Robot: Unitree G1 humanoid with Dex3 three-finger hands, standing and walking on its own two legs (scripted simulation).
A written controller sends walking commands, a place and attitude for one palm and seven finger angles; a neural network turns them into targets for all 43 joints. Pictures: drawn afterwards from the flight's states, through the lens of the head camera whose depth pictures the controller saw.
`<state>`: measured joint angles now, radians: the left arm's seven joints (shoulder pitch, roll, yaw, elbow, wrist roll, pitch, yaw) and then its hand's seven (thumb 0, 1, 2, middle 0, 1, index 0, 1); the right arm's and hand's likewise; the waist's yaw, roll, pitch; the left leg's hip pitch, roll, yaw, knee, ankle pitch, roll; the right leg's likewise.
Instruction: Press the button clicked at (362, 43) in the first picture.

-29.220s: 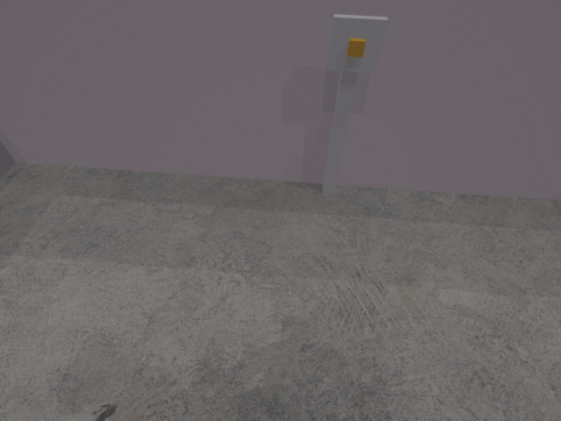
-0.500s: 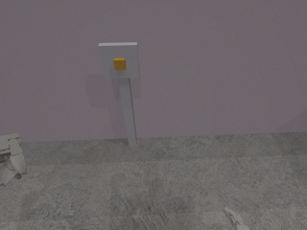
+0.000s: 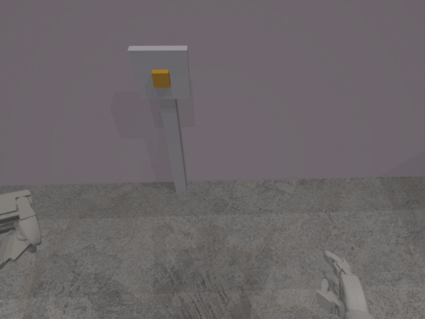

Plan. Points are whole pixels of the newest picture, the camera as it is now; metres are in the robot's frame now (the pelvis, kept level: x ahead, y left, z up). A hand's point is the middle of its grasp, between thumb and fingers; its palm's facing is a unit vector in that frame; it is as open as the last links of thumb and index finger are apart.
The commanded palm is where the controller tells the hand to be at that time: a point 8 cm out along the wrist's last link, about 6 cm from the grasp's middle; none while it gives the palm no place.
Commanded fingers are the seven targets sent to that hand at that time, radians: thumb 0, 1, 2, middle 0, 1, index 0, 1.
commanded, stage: stop stepping back and stand still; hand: left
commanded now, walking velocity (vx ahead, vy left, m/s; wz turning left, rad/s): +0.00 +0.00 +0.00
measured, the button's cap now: (161, 78) +0.80 +0.21 -0.01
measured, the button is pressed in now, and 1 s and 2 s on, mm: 0 0 0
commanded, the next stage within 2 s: let the arm hang, fingers relaxed in 0.80 s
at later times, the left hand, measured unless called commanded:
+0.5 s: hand (8, 254) +0.17 +0.27 +0.15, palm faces +0.35 -0.83 -0.44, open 3.1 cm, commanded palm +0.11 +0.31 +0.18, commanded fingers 0.00 0.90 0.90 -1.30 -1.50 -1.30 -1.50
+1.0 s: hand (44, 283) +0.17 +0.28 +0.03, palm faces +0.16 -0.86 -0.48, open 3.0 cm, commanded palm none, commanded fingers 0.00 0.90 0.90 -1.08 -1.26 -1.08 -1.26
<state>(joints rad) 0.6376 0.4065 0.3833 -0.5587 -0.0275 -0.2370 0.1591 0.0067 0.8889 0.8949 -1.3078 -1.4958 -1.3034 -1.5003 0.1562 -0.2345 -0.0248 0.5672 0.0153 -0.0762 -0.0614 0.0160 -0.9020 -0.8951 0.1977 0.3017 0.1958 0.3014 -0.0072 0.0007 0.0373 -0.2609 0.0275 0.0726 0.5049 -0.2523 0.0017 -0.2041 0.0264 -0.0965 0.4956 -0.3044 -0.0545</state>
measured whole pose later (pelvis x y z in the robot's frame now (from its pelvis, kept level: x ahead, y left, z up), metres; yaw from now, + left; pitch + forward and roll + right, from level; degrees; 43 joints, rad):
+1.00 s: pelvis -0.03 +0.04 +0.00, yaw +1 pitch +1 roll -1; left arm 0.39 0.37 0.14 0.00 0.02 -0.07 0.05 0.00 0.90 0.90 -1.28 -1.47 -1.28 -1.48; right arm 0.15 -0.30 0.01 0.73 0.00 -0.07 0.02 0.01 -0.90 -0.89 0.20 0.30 0.20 0.30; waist 0.01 0.08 0.00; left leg -0.34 -0.01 0.07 0.54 -0.22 0.06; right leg -0.27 -0.01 -0.10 0.51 -0.26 -0.01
